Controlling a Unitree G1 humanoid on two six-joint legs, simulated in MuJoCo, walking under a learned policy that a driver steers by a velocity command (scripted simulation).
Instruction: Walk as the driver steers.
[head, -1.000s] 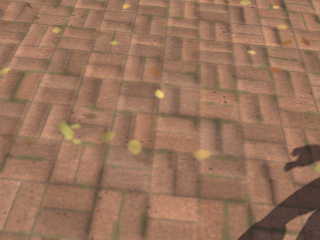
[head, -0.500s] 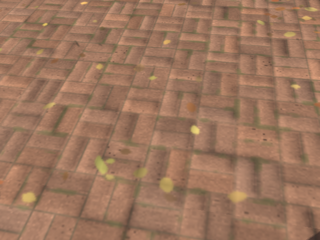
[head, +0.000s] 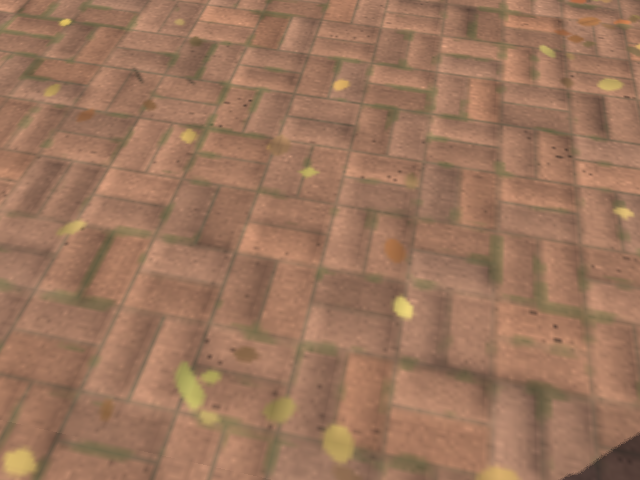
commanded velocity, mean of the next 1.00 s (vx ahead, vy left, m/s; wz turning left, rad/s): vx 0.50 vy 0.00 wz -0.05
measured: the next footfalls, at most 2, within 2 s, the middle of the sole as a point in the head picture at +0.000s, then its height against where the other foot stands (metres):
right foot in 0.38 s outside the picture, level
left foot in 0.92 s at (292, 373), level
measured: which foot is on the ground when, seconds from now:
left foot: down 0.00-0.40, up 0.42-0.90, down 0.92-1.00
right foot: up 0.00-0.36, down 0.38-0.94, up 0.96-1.00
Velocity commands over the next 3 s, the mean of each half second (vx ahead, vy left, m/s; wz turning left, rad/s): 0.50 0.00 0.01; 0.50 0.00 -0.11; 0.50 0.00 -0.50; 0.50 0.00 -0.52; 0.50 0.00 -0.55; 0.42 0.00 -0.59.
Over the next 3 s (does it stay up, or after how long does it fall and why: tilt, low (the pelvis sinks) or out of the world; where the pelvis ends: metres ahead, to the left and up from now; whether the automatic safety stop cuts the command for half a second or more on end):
stays up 1.45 -0.60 -0.02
